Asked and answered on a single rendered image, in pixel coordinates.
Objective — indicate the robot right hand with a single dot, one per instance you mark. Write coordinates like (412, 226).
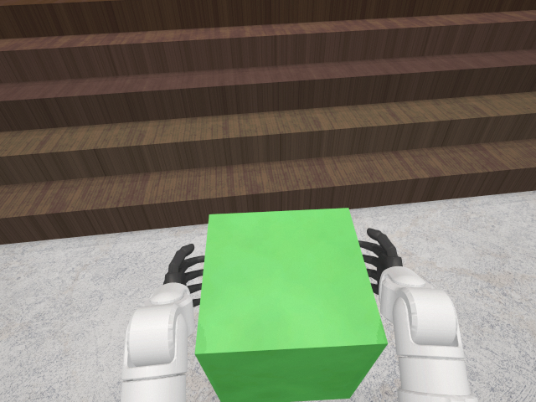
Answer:
(385, 251)

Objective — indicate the robot left hand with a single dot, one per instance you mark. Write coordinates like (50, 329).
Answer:
(178, 266)

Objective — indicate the robot right forearm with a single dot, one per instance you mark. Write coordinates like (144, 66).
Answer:
(426, 329)

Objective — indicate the carton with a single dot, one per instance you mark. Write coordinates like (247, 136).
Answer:
(287, 312)

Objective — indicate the robot left forearm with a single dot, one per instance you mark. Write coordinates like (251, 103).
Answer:
(155, 357)

